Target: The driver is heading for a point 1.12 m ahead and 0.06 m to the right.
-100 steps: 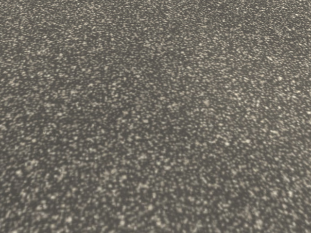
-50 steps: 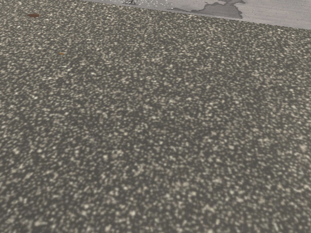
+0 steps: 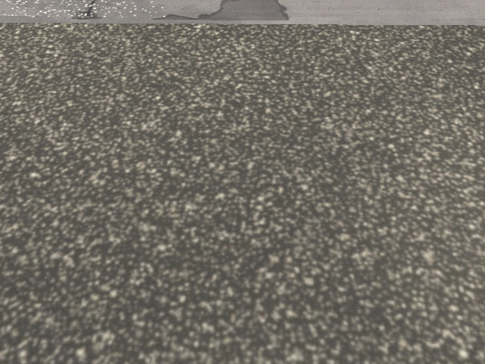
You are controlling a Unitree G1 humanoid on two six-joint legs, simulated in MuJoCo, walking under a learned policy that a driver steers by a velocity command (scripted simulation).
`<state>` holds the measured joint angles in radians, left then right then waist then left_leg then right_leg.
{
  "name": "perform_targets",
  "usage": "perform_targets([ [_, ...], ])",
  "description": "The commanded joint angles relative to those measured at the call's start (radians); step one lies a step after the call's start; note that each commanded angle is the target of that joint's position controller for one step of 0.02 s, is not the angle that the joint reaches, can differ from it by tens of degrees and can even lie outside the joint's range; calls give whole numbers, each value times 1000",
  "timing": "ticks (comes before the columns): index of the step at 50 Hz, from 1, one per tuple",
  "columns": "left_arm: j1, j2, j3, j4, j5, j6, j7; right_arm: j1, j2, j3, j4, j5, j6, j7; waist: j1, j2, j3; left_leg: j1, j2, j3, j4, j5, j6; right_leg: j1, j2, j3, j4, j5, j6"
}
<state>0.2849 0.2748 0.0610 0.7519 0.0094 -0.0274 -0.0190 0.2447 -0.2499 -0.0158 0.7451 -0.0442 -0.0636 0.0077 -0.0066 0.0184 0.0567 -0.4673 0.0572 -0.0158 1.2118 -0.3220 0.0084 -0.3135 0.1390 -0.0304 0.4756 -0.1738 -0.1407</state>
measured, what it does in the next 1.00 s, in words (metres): walks ahead: left foot, then right foot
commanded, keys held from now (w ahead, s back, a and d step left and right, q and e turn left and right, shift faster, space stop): w+e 0.30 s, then w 0.56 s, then w+q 0.14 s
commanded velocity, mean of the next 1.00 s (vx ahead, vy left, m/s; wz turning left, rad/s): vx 0.50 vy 0.00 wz -0.27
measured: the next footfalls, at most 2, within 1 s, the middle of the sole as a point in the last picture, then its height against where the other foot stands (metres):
left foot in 0.40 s outside the picture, level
right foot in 0.90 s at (320, 304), level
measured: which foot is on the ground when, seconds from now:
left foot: up 0.00-0.38, down 0.40-0.90, up 0.92-1.00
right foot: down 0.00-0.40, up 0.42-0.88, down 0.90-1.00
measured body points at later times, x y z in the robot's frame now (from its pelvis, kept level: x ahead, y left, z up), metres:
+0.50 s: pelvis +0.31 +0.02 +0.00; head +0.34 +0.02 +0.45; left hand +0.38 +0.29 -0.13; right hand +0.41 -0.26 -0.10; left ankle +0.39 +0.10 -0.73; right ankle +0.13 -0.04 -0.64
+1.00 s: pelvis +0.55 -0.08 +0.00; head +0.57 -0.11 +0.45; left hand +0.78 +0.10 -0.09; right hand +0.46 -0.32 -0.15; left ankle +0.46 +0.07 -0.65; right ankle +0.59 -0.17 -0.73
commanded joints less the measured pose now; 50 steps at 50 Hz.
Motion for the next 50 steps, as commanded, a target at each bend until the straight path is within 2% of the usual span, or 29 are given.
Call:
perform_targets([
  [1, 37, 123, 33, -48, -6, -33, 1, 77, -83, -21, -51, -15, 29, 6, -30, -18, -64, -98, 46, -15, -74, 17, -25, 72, -273, 351, -270, 195, -156],
  [4, 91, 135, 36, -28, -6, -35, 6, -67, -79, -19, -99, -12, 37, 7, 5, -25, -10, -190, 52, -2, -226, 157, -54, 67, -248, 342, -312, 154, -135],
  [8, 178, 143, 41, -1, -13, -34, 11, -203, -80, -17, -129, -6, 35, 11, 65, -53, -24, -242, 19, -4, -399, 322, -64, 186, -226, 344, -267, 248, -76],
  [13, 265, 142, 41, 23, 0, -27, 26, -353, -77, -6, -179, 5, 21, 19, 124, -78, -17, -267, -33, 7, -540, 312, -46, 330, -234, 393, -175, 420, -71],
  [15, 256, 151, 43, 23, 6, -23, 34, -361, -85, -6, -190, 11, 12, 20, 115, -94, -19, -202, -54, -2, -601, 281, -27, 348, -248, 424, -137, 471, -63],
  [16, 229, 157, 43, 21, 7, -23, 39, -325, -92, -8, -182, 12, 8, 18, 90, -100, -26, -124, -64, 1, -645, 264, -12, 335, -252, 421, -123, 498, -49],
  [17, 196, 162, 42, 17, 6, -26, 39, -257, -103, -14, -161, 13, 4, 12, 55, -106, -43, 4, -86, 13, -683, 231, 9, 299, -246, 406, -85, 584, -27],
  [18, 186, 167, 40, 21, 5, -32, 35, -153, -128, -27, -125, 12, -1, 2, 15, -100, -93, 151, -114, 30, -705, 200, 30, 287, -225, 388, 13, 699, -8],
  [19, 175, 162, 36, 28, -3, -40, 26, -17, -154, -39, -92, 7, -14, -10, -58, -68, -165, 348, -77, 13, -754, 239, 63, 232, -181, 337, 184, 685, 14],
  [20, 183, 102, 18, 6, -9, -51, 19, 147, -213, -55, -81, -14, -22, -29, -116, 11, -303, 583, 136, -210, -763, 45, 116, 99, -140, 289, 441, 391, 30],
  [21, 339, 29, 6, 5, -37, -45, 19, 174, -303, -79, -65, -24, -12, -29, -43, 259, -413, 809, 397, -706, -845, 36, 271, -198, 33, 171, 740, -350, 75],
  [22, 303, 114, 13, 34, 7, -34, 29, 136, -226, -76, -60, 6, 0, -18, -36, 113, -322, 704, 365, -789, -898, -79, 275, -299, -43, 176, 822, -307, 64],
  [23, 191, 116, 15, 22, 16, -33, 22, 59, -147, -58, -66, 15, -1, -13, -28, 24, -169, 554, 310, -613, -924, -48, 250, -301, -74, 177, 807, -210, 67],
  [24, 120, 100, 9, 7, 20, -35, 15, 23, -106, -48, -56, 11, -6, -8, -19, -17, -101, 457, 256, -477, -943, 68, 222, -290, -100, 170, 757, -162, 69],
  [26, 93, 85, 7, 1, 29, -20, -2, 35, -86, -40, -20, 14, -17, -7, 11, 54, -61, 367, 171, -306, -973, 259, 180, -249, -131, 152, 686, -151, 79],
  [29, 84, 58, -1, 3, 36, -6, -13, 94, -93, -42, 26, 29, -43, 4, 28, 77, -70, 363, 152, -219, -996, 427, 193, -255, -129, 130, 631, -139, 91],
  [32, -48, 42, -14, -39, 41, -7, -23, 127, -100, -44, 58, 34, -45, 6, 16, 76, -26, 357, 141, -155, -1054, 430, 200, -336, -176, 76, 520, -40, 109],
  [34, -150, 21, -30, -68, 36, -12, -29, 147, -94, -42, 76, 36, -39, 8, -4, 73, -8, 337, 104, -96, -1068, 453, 183, -315, -193, 30, 382, 48, 120],
  [36, -232, 5, -43, -87, 28, -16, -33, 181, -110, -45, 95, 37, -37, 10, -28, 76, -3, 330, 93, -60, -1067, 487, 169, -258, -188, -5, 255, 109, 119],
  [39, -297, 22, -44, -103, 21, -19, -27, 234, -136, -51, 125, 34, -32, 7, -47, 70, 2, 386, 130, -68, -1042, 518, 161, -211, -174, -26, 158, 117, 101],
  [42, -289, 43, -36, -102, 25, -25, -15, 243, -149, -52, 148, 29, -21, -1, -26, 66, 1, 461, 164, -69, -961, 654, 148, -146, -147, -35, 90, 36, 62],
  [43, -225, 52, -30, -80, 30, -30, -9, 240, -154, -53, 155, 30, -18, -4, 5, 62, -30, 473, 155, -52, -874, 771, 136, -54, -120, -45, 51, 12, 45],
  [44, -96, 72, -18, -34, 40, -41, 0, 248, -146, -48, 164, 35, -13, -6, 61, 28, -97, 430, 117, -24, -707, 818, 118, 130, -101, -43, -10, 29, 20],
  [45, 79, 127, 2, 6, 59, -52, 13, 234, -122, -39, 143, 40, -14, -5, 134, -28, -208, 269, 75, 0, -474, 615, 99, 384, -236, 101, -25, -35, -23],
  [46, 174, 232, 28, 11, 75, -50, 25, 309, -3, -10, 99, 65, -15, -1, 123, -242, -356, -68, -71, 81, -108, -7, 54, 681, -561, 537, -79, -106, -128],
  [47, 164, 199, 29, 17, 28, -34, 24, 287, -117, -43, 121, 41, -4, -14, 129, -170, -350, -161, -97, -11, 24, -192, 64, 595, -591, 688, -177, -150, -155],
  [48, 68, 141, 13, 13, 17, -32, 24, 212, -128, -52, 107, 35, 0, -12, 83, -109, -182, -194, -42, -49, 30, -110, 72, 459, -534, 521, -202, -155, -122],
  [49, 7, 85, -1, 12, 15, -41, 19, 174, -98, -45, 104, 37, -1, -4, 58, -94, -98, -170, -7, -46, -20, -42, 72, 337, -485, 397, -245, -86, -91],
  [50, -18, 54, -9, 18, 16, -50, 18, 166, -83, -46, 113, 34, 8, 0, 33, -99, -53, -130, 12, -42, -64, -9, 68, 258, -438, 301, -278, -31, -51],
])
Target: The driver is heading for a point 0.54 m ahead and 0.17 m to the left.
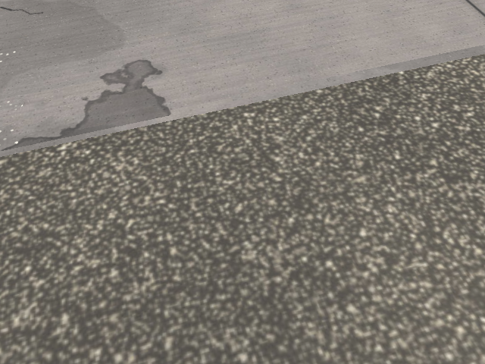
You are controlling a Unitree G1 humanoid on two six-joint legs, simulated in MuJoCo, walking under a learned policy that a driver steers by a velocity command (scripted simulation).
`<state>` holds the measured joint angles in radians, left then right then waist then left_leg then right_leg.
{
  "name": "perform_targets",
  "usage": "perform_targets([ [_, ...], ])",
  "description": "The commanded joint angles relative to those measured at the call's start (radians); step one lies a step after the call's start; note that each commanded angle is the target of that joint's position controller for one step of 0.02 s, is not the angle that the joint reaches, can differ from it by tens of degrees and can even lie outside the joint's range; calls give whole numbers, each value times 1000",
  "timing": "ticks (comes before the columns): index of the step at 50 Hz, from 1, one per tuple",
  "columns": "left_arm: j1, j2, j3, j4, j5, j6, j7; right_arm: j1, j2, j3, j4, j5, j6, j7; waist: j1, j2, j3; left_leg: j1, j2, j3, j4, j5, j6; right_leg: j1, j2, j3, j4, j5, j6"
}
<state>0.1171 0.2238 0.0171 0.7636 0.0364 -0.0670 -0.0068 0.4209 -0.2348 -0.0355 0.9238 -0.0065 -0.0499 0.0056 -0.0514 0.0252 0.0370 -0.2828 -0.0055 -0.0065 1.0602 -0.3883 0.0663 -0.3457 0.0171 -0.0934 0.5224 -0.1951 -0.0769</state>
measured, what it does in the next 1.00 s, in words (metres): walks ahead, turning left: left foot, then right foot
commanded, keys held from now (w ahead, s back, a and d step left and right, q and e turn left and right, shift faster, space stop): w+q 0.62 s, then no key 0.38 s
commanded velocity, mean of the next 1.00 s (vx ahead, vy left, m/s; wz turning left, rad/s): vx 0.40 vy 0.00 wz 0.40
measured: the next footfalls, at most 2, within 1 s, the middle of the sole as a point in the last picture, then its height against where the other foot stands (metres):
left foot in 0.44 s outside the picture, level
right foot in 0.92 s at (224, 306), level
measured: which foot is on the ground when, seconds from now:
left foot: up 0.00-0.42, down 0.44-0.94, up 0.96-1.00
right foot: down 0.00-0.46, up 0.48-0.90, down 0.92-1.00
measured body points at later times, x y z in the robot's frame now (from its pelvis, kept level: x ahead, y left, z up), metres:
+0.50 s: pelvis +0.26 +0.05 -0.02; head +0.29 +0.06 +0.43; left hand +0.18 +0.29 -0.16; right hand +0.49 -0.14 -0.13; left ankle +0.32 +0.11 -0.73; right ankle +0.10 -0.09 -0.65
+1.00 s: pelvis +0.48 +0.09 -0.01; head +0.52 +0.10 +0.44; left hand +0.50 +0.38 -0.12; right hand +0.62 -0.14 -0.15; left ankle +0.33 +0.12 -0.68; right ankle +0.61 +0.07 -0.73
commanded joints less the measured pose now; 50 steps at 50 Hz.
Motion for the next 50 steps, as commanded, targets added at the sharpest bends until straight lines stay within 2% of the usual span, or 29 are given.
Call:
perform_targets([
  [1, 143, 86, 30, 18, -14, -18, 9, 5, -89, -27, -56, -19, 9, 9, 52, -124, -11, -274, 86, -49, 61, 75, 1, 229, -283, 292, -349, 38, -89],
  [3, 161, 86, 32, 35, -15, -39, 9, 6, -63, -28, -49, -25, 30, 23, 33, -106, -11, -256, 81, -40, 63, 117, -8, 203, -268, 216, -375, 137, -82],
  [6, 196, 103, 42, 63, -22, -52, 12, -89, -51, -32, -80, -25, 41, 35, 30, -91, 16, -357, 96, -32, 29, 219, -20, 232, -260, 116, -401, 218, -80],
  [11, 248, 95, 39, 104, -20, -48, 17, -271, -27, -18, -142, -23, 37, 50, 58, -89, 54, -387, 87, 27, -208, 391, -28, 257, -228, -26, -395, 320, -63],
  [16, 333, 128, 46, 153, -16, -35, 32, -410, -31, -7, -202, -30, 34, 62, 95, -83, 76, -351, 57, 119, -396, 356, 25, 395, -272, -95, -339, 492, -49],
  [19, 322, 164, 53, 164, -12, -18, 43, -358, -54, -18, -198, -34, 36, 53, 55, -116, 19, -230, -25, 175, -429, 206, 85, 472, -284, -145, -159, 903, -34],
  [20, 315, 181, 57, 164, -9, -8, 45, -288, -70, -27, -180, -35, 34, 48, 22, -124, -25, -148, -61, 183, -441, 151, 110, 478, -286, -155, -33, 996, -34],
  [21, 313, 194, 61, 161, -10, 2, 45, -180, -95, -42, -149, -37, 26, 42, -23, -118, -91, -11, -91, 170, -488, 133, 138, 438, -284, -159, 144, 957, -29],
  [22, 293, 194, 61, 144, -12, 4, 41, -20, -149, -68, -101, -49, 19, 29, -102, -58, -174, 229, -50, 70, -567, 130, 184, 275, -261, -169, 407, 739, -1],
  [23, 337, 79, 36, 78, -29, -3, 21, 15, -276, -103, -104, -52, 23, 13, -58, 169, -282, 572, 267, -411, -587, 99, 328, -154, -114, -158, 795, -38, 57],
  [24, 228, 144, 51, 33, -23, -16, 13, 14, -291, -106, -121, -13, 36, 12, -77, 104, -338, 616, 361, -773, -761, 122, 393, -344, 18, 59, 964, -329, 77],
  [25, 133, 143, 49, 2, -22, -29, 7, -33, -270, -101, -110, -6, 42, 2, -64, 25, -178, 520, 332, -590, -783, 184, 354, -440, -58, 127, 932, -225, 65],
  [26, 137, 132, 42, 4, -28, -40, 6, -79, -214, -87, -106, -1, 39, -2, -21, -24, -87, 379, 298, -480, -797, 284, 309, -400, -97, 122, 831, -145, 61],
  [27, 154, 127, 44, 18, -21, -37, 8, -124, -177, -76, -108, -2, 32, -5, 28, -59, -28, 264, 239, -387, -809, 396, 261, -334, -123, 122, 743, -124, 66],
  [28, 176, 122, 43, 20, -2, -18, 8, -154, -151, -67, -111, 5, 24, -8, 64, -49, -17, 186, 191, -318, -822, 466, 238, -265, -135, 126, 690, -119, 80],
  [29, 196, 114, 42, 27, 10, 3, 5, -164, -140, -62, -116, 7, 14, -6, 79, -36, -32, 151, 164, -282, -827, 509, 230, -218, -138, 125, 657, -117, 91],
  [30, 197, 107, 42, 23, 15, 18, 1, -152, -144, -62, -113, 9, 2, -3, 86, -31, -40, 136, 146, -265, -829, 557, 232, -208, -134, 114, 632, -117, 103],
  [32, 168, 94, 40, 10, 11, 34, -4, -126, -169, -66, -106, 7, -9, 0, 87, -18, -25, 110, 126, -226, -837, 647, 222, -226, -128, 93, 561, -68, 122],
  [34, 111, 89, 37, -8, 6, 37, -2, -87, -169, -63, -93, 4, -11, -1, 71, 0, -9, 113, 109, -176, -810, 866, 189, -241, -118, 73, 473, 2, 131],
  [36, 55, 82, 31, -24, 1, 36, -1, -59, -158, -57, -83, 4, -6, -3, 47, 27, -19, 137, 84, -133, -774, 986, 141, -229, -99, 60, 372, 68, 124],
  [38, 6, 80, 25, -37, -9, 34, -1, -30, -153, -51, -73, 3, 0, -8, 17, 53, -37, 186, 82, -127, -753, 1017, 108, -215, -78, 54, 280, 133, 107],
  [41, -32, 88, 21, -40, -15, 26, 3, -11, -146, -44, -63, -6, 9, -19, -9, 61, -44, 255, 98, -139, -713, 1013, 92, -180, -44, 52, 165, 169, 81],
  [43, -1, 104, 24, -26, -12, 17, 8, -26, -148, -41, -60, -13, 12, -26, 6, 66, -43, 273, 119, -164, -661, 1024, 86, -114, -25, 66, 100, 129, 54],
  [45, 126, 131, 35, 23, -7, 3, 19, -70, -163, -43, -62, -6, 7, -34, 70, 53, -59, 275, 118, -187, -544, 1049, 64, 27, -2, 75, -23, 138, 18],
  [46, 209, 136, 36, 50, -2, -13, 25, -87, -162, -40, -62, 6, 2, -32, 118, 9, -88, 244, 75, -166, -423, 946, 42, 161, -35, 95, -136, 343, -1],
  [47, 286, 202, 45, 57, 6, -26, 32, -35, -113, -26, -88, 14, -8, -30, 106, -126, -203, 116, 4, -131, -213, 525, 13, 386, -253, 284, -54, 854, -58],
  [48, 269, 227, 53, 52, -17, -8, 26, 138, -61, -21, -48, 39, 9, -33, 51, -289, -339, -41, -150, -74, 39, -238, -18, 532, -470, 529, -32, 1180, -257],
  [49, 240, 170, 40, 41, -43, 6, 15, 102, -130, -31, -17, 2, 29, -38, 57, -140, -308, -64, -126, -123, 101, -250, -16, 415, -436, 550, -99, 957, -263],
  [50, 162, 118, 24, 33, -41, 12, 15, 32, -127, -34, -16, -13, 41, -34, 42, -84, -190, -78, -95, -136, 105, -189, -24, 299, -379, 464, -149, 719, -231],
])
